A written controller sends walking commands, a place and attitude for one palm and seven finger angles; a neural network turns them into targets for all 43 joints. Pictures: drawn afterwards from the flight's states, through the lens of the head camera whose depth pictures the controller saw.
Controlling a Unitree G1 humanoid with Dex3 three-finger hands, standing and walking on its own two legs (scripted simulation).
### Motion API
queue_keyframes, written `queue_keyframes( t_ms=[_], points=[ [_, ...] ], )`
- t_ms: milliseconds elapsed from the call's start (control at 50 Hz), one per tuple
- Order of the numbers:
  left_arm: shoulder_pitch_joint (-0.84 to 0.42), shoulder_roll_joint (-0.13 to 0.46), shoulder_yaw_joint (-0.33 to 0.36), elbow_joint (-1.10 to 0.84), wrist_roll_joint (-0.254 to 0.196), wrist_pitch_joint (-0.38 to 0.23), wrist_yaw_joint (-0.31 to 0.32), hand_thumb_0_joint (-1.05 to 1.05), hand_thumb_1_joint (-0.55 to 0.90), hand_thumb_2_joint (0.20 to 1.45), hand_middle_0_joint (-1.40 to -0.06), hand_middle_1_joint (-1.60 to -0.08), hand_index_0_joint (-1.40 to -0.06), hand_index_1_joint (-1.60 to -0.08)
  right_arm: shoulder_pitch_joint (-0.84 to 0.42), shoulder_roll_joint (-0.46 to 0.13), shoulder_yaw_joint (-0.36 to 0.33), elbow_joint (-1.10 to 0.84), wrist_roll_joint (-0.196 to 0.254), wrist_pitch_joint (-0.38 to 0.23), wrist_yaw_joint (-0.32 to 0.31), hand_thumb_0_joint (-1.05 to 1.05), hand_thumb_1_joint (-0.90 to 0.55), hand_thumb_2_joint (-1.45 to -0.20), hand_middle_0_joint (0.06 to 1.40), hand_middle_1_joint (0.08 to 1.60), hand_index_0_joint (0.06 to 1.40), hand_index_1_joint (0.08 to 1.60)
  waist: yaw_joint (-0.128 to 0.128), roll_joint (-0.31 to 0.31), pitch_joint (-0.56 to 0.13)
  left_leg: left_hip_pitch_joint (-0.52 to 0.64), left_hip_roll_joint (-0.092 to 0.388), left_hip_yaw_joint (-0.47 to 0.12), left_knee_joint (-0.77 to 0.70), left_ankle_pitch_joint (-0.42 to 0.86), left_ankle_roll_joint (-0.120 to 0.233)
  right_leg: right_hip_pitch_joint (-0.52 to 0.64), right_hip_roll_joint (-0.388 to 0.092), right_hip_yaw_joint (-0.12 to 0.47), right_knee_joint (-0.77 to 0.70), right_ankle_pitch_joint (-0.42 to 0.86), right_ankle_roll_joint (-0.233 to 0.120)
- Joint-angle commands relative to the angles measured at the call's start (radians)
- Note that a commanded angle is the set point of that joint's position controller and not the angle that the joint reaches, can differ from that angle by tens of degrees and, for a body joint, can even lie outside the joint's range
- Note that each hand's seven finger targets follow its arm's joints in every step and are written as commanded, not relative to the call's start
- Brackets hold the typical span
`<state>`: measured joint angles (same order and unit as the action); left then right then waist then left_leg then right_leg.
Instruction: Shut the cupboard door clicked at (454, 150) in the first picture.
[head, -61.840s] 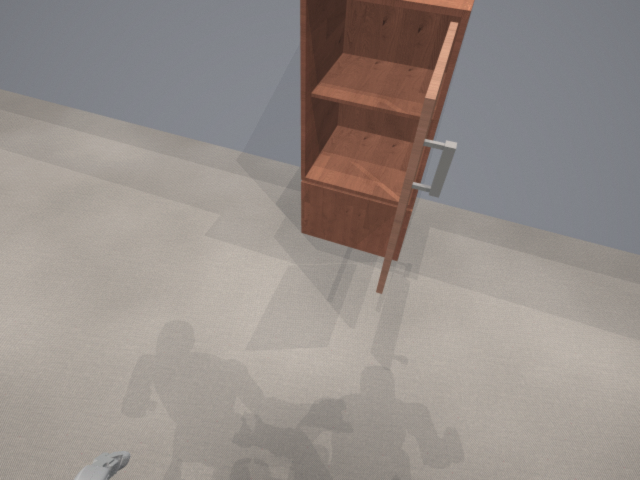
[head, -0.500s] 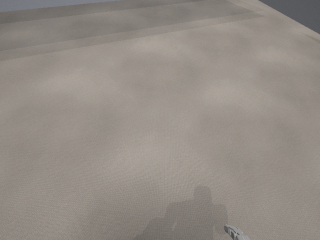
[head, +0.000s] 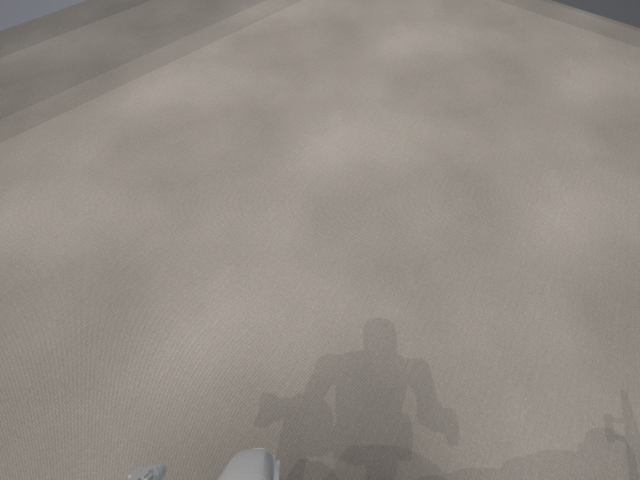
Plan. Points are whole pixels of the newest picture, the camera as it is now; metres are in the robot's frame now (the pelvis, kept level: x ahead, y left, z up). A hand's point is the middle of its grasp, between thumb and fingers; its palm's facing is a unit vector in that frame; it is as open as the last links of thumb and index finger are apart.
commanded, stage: turn to face it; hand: left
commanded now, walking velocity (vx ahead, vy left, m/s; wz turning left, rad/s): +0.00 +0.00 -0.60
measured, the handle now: out of the picture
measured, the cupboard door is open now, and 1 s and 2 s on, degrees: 36 36 36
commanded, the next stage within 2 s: none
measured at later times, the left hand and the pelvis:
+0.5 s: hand (170, 449) +0.17 +0.23 -0.16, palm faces -0.27 -0.94 -0.20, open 7.4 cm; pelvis +0.02 +0.05 +0.01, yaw -18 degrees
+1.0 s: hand (240, 435) +0.19 +0.13 -0.16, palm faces -0.54 -0.82 -0.21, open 7.3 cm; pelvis +0.02 +0.01 +0.00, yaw -34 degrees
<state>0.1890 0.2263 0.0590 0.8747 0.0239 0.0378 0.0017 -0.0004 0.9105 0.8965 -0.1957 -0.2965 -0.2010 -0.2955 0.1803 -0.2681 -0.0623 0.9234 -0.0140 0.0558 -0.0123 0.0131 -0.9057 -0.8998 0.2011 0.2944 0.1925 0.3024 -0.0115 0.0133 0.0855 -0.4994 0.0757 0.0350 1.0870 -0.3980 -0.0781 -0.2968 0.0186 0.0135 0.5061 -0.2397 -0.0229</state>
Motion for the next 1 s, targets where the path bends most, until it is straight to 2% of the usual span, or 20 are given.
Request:
queue_keyframes(
  t_ms=[0,80,120,140,160,180,200,240,300,480,540,600,620,640,660,680,700,780,840,980],
  points=[
    [0.059,0.202,0.054,-0.050,0.002,-0.022,0.009,0.000,0.900,0.900,-0.200,-0.300,-0.200,-0.300,-0.040,-0.045,-0.003,-0.099,0.001,-0.029,-0.008,0.000,-0.900,-0.900,0.200,0.300,0.200,0.300,0.044,-0.126,-0.167,-0.028,-0.015,-0.017,-0.148,-0.018,-0.013,0.208,-0.251,0.266,-0.121,0.458,-0.170],
    [0.020,0.217,0.062,-0.058,0.006,-0.009,0.004,0.000,0.900,0.900,-0.200,-0.300,-0.200,-0.300,-0.013,-0.044,-0.002,-0.108,0.010,-0.037,-0.015,0.000,-0.900,-0.900,0.200,0.300,0.200,0.300,0.028,-0.163,-0.148,0.111,-0.046,-0.011,-0.364,-0.015,0.001,0.107,-0.236,0.326,-0.094,0.404,-0.160],
    [-0.033,0.201,0.059,-0.068,-0.002,0.000,0.002,0.000,0.900,0.900,-0.200,-0.300,-0.200,-0.300,0.073,-0.054,-0.003,-0.083,0.011,-0.045,-0.020,0.000,-0.900,-0.900,0.200,0.300,0.200,0.300,-0.023,-0.146,-0.146,0.300,-0.057,-0.006,-0.577,0.148,0.009,-0.030,-0.184,0.319,-0.047,0.272,-0.094],
    [-0.042,0.157,0.051,-0.079,-0.009,0.005,0.000,0.000,0.900,0.900,-0.200,-0.300,-0.200,-0.300,0.104,-0.095,-0.010,-0.074,0.007,-0.056,-0.023,0.000,-0.900,-0.900,0.200,0.300,0.200,0.300,-0.035,-0.029,-0.159,0.409,0.027,-0.086,-0.721,0.171,0.030,-0.124,-0.099,0.254,0.035,0.129,-0.039],
    [-0.015,0.092,0.039,-0.100,-0.021,0.008,-0.009,0.000,0.900,0.900,-0.200,-0.300,-0.200,-0.300,0.120,-0.199,-0.026,-0.084,-0.010,-0.065,-0.026,0.000,-0.900,-0.900,0.200,0.300,0.200,0.300,-0.033,0.270,-0.165,0.491,0.276,-0.337,-0.819,0.226,0.116,-0.279,0.047,0.107,0.244,-0.200,0.025],
    [-0.050,0.110,0.038,-0.112,-0.009,0.009,-0.012,0.000,0.900,0.900,-0.200,-0.300,-0.200,-0.300,0.138,-0.230,-0.031,-0.090,-0.014,-0.060,-0.031,0.000,-0.900,-0.900,0.200,0.300,0.200,0.300,-0.050,0.293,-0.137,0.416,0.403,-0.413,-0.824,0.351,0.205,-0.286,0.033,0.035,0.465,-0.391,0.048],
    [-0.043,0.127,0.045,-0.102,-0.001,0.011,-0.017,0.000,0.900,0.900,-0.200,-0.300,-0.200,-0.300,0.105,-0.197,-0.018,-0.102,-0.019,-0.060,-0.034,0.000,-0.900,-0.900,0.200,0.300,0.200,0.300,-0.030,0.180,-0.129,0.361,0.381,-0.364,-0.810,0.414,0.230,-0.263,-0.002,0.067,0.583,-0.344,0.055],
    [-0.020,0.132,0.057,-0.076,0.005,0.018,-0.028,0.000,0.900,0.900,-0.200,-0.300,-0.200,-0.300,0.025,-0.145,-0.001,-0.126,-0.016,-0.067,-0.039,0.000,-0.900,-0.900,0.200,0.300,0.200,0.300,0.012,0.205,-0.095,0.337,0.307,-0.224,-0.771,0.572,0.204,-0.280,-0.030,0.041,0.697,-0.264,0.074],
    [-0.014,0.099,0.052,-0.064,-0.003,0.027,-0.037,0.000,0.900,0.900,-0.200,-0.300,-0.200,-0.300,0.050,-0.117,0.003,-0.117,-0.016,-0.069,-0.042,0.000,-0.900,-0.900,0.200,0.300,0.200,0.300,0.012,0.146,-0.117,0.413,0.235,-0.071,-0.735,0.674,0.181,-0.286,-0.034,0.013,0.718,-0.180,0.092],
    [-0.116,0.064,0.033,-0.095,-0.004,0.027,-0.044,0.000,0.900,0.900,-0.200,-0.300,-0.200,-0.300,0.142,-0.136,-0.024,-0.055,-0.017,-0.060,-0.028,0.000,-0.900,-0.900,0.200,0.300,0.200,0.300,-0.041,0.179,-0.129,0.495,0.284,0.037,-0.692,0.691,0.205,-0.208,-0.057,-0.080,0.399,-0.196,0.082],
    [-0.097,0.067,0.031,-0.091,-0.003,0.018,-0.042,0.000,0.900,0.900,-0.200,-0.300,-0.200,-0.300,0.125,-0.155,-0.034,-0.051,-0.017,-0.055,-0.019,0.000,-0.900,-0.900,0.200,0.300,0.200,0.300,-0.037,0.216,-0.128,0.469,0.297,0.072,-0.645,0.685,0.192,-0.114,-0.034,-0.121,0.250,-0.188,0.058],
    [-0.005,0.097,0.041,-0.065,-0.003,0.010,-0.037,0.000,0.900,0.900,-0.200,-0.300,-0.200,-0.300,0.080,-0.166,-0.038,-0.056,-0.010,-0.051,-0.014,0.000,-0.900,-0.900,0.200,0.300,0.200,0.300,0.028,0.155,-0.137,0.328,0.278,0.120,-0.531,0.532,0.124,0.107,-0.029,-0.119,0.008,0.022,0.023],
    [0.082,0.159,0.053,-0.042,0.002,-0.001,-0.029,0.000,0.900,0.900,-0.200,-0.300,-0.200,-0.300,0.071,-0.141,-0.035,-0.069,0.000,-0.050,-0.008,0.000,-0.900,-0.900,0.200,0.300,0.200,0.300,0.071,0.006,-0.177,0.217,0.221,0.169,-0.371,0.388,0.069,0.266,-0.114,-0.007,-0.107,0.160,-0.015],
    [0.137,0.276,0.074,-0.029,0.011,-0.015,-0.013,0.000,0.900,0.900,-0.200,-0.300,-0.200,-0.300,0.031,-0.045,-0.011,-0.120,0.003,-0.046,-0.002,0.000,-0.900,-0.900,0.200,0.300,0.200,0.300,0.103,-0.321,-0.154,-0.070,0.045,0.205,-0.117,-0.195,0.005,0.370,-0.370,0.371,-0.168,0.462,-0.123],
    [0.160,0.300,0.075,-0.018,-0.007,-0.011,0.000,0.000,0.900,0.900,-0.200,-0.300,-0.200,-0.300,-0.008,-0.076,-0.008,-0.136,0.002,-0.025,-0.013,0.000,-0.900,-0.900,0.200,0.300,0.200,0.300,0.113,-0.279,-0.144,-0.104,0.021,0.050,0.048,-0.270,0.009,0.266,-0.440,0.415,-0.182,0.518,-0.209],
    [0.109,0.275,0.067,-0.034,-0.009,-0.008,0.007,0.000,0.900,0.900,-0.200,-0.300,-0.200,-0.300,-0.009,-0.072,-0.009,-0.128,0.002,-0.015,-0.012,0.000,-0.900,-0.900,0.200,0.300,0.200,0.300,0.081,-0.199,-0.088,-0.134,0.037,-0.021,0.115,-0.186,0.014,0.203,-0.403,0.362,-0.212,0.347,-0.212],
    [0.036,0.243,0.069,-0.053,-0.005,-0.011,0.014,0.000,0.900,0.900,-0.200,-0.300,-0.200,-0.300,-0.004,-0.064,-0.012,-0.121,-0.001,-0.019,-0.014,0.000,-0.900,-0.900,0.200,0.300,0.200,0.300,0.051,-0.270,-0.080,-0.191,0.041,-0.040,0.124,-0.132,0.010,0.216,-0.350,0.362,-0.222,0.288,-0.184],
    [-0.034,0.176,0.042,-0.075,-0.010,-0.025,0.009,0.000,0.900,0.900,-0.200,-0.300,-0.200,-0.300,0.034,-0.068,-0.012,-0.079,-0.006,-0.019,-0.002,0.000,-0.900,-0.900,0.200,0.300,0.200,0.300,-0.001,-0.138,-0.123,-0.063,0.034,-0.028,0.048,0.039,-0.015,0.149,-0.231,0.184,-0.166,0.384,-0.140],
    [0.012,0.181,0.045,-0.057,-0.005,-0.029,0.007,0.000,0.900,0.900,-0.200,-0.300,-0.200,-0.300,0.012,-0.058,-0.012,-0.088,-0.005,-0.019,-0.005,0.000,-0.900,-0.900,0.200,0.300,0.200,0.300,0.016,-0.107,-0.140,-0.060,0.011,-0.029,-0.027,0.037,-0.021,0.190,-0.228,0.225,-0.153,0.416,-0.153],
    [0.036,0.206,0.062,-0.052,0.004,-0.018,0.005,0.000,0.900,0.900,-0.200,-0.300,-0.200,-0.300,-0.055,-0.050,-0.006,-0.134,0.006,-0.034,-0.014,0.000,-0.900,-0.900,0.200,0.300,0.200,0.300,0.038,-0.157,-0.148,0.032,-0.037,-0.027,-0.297,-0.037,-0.010,0.181,-0.228,0.349,-0.101,0.474,-0.178]
  ],
)
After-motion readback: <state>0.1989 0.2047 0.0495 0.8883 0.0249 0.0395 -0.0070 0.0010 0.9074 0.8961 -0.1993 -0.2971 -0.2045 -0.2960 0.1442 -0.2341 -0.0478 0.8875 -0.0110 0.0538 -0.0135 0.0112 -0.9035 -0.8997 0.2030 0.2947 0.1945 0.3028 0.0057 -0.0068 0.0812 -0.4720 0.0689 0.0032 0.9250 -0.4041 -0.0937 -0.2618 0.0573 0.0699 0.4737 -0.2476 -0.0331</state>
